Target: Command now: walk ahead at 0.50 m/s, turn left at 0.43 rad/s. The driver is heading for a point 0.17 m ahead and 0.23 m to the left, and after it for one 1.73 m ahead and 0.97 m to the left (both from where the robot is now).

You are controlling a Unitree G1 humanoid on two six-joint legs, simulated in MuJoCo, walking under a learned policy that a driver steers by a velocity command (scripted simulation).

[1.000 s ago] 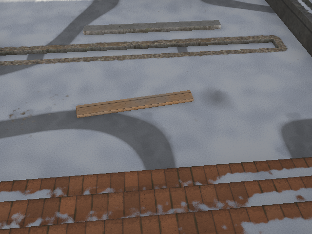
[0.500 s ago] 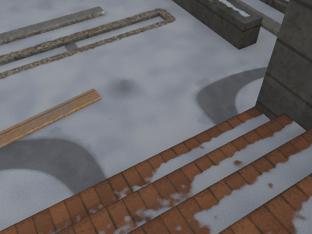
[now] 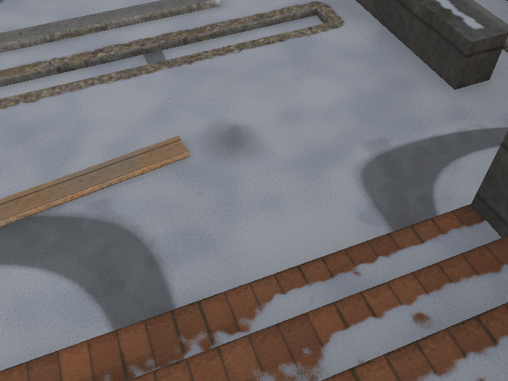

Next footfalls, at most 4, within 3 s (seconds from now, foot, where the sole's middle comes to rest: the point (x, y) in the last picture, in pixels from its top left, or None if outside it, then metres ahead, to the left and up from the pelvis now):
0.46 left None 0.27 0.24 -0.92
0.84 right None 0.38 0.02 -0.92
1.30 left None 0.27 0.22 -0.92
1.58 right None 0.38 0.03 -0.92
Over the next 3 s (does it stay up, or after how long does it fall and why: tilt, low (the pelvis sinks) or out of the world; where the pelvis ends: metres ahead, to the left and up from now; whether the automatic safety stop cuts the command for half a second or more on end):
stays up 0.31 0.12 -0.15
